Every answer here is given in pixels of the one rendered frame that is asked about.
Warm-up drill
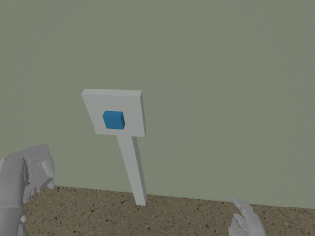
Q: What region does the robot left forearm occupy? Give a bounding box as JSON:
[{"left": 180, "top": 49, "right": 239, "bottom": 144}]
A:
[{"left": 0, "top": 207, "right": 28, "bottom": 236}]

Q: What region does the robot right hand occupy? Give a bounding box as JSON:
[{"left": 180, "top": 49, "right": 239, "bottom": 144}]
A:
[{"left": 228, "top": 197, "right": 267, "bottom": 236}]

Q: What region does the robot left hand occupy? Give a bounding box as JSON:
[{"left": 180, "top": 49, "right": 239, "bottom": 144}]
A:
[{"left": 0, "top": 144, "right": 55, "bottom": 209}]

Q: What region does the panel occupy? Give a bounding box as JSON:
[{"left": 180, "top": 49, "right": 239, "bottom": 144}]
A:
[{"left": 81, "top": 88, "right": 147, "bottom": 206}]

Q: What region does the button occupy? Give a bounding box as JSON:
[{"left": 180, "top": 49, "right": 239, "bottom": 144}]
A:
[{"left": 102, "top": 110, "right": 125, "bottom": 130}]

